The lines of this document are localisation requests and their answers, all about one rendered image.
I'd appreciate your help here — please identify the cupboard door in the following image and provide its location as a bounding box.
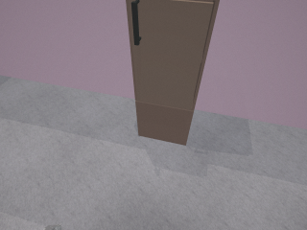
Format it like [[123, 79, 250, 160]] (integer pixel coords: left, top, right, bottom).
[[129, 0, 214, 110]]

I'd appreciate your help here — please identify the handle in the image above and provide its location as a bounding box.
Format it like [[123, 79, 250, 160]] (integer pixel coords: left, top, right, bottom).
[[131, 0, 141, 46]]

